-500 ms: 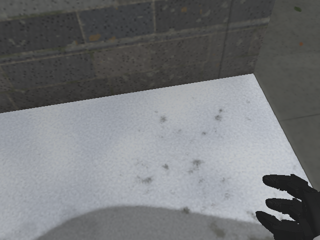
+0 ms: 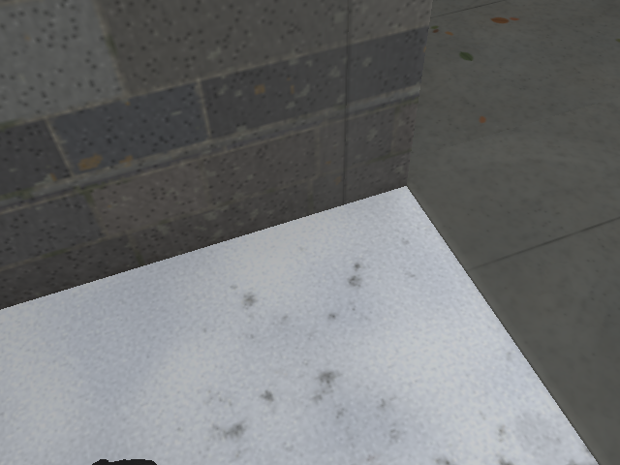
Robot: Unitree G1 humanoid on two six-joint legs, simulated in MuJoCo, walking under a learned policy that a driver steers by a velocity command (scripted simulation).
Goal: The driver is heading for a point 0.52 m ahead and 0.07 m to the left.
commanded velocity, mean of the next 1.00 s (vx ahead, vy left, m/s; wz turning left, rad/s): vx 0.01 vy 0.00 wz -0.05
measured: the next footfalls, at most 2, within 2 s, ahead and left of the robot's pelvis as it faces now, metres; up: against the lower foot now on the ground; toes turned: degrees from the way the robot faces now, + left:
left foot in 0.18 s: +0.03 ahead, +0.14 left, +0.00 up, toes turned +14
right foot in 0.76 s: +0.05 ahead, -0.08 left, +0.00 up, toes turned +4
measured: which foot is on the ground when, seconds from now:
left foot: up 0.00-0.16, down 0.18-0.76, up 0.78-1.00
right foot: down 0.00-0.18, up 0.20-0.74, down 0.76-1.00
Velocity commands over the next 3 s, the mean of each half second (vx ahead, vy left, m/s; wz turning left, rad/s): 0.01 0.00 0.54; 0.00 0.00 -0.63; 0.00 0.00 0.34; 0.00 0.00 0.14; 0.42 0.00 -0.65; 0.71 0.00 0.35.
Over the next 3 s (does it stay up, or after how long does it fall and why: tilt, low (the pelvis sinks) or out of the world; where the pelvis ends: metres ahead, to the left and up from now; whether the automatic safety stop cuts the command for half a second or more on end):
stays up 0.48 -0.08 -0.01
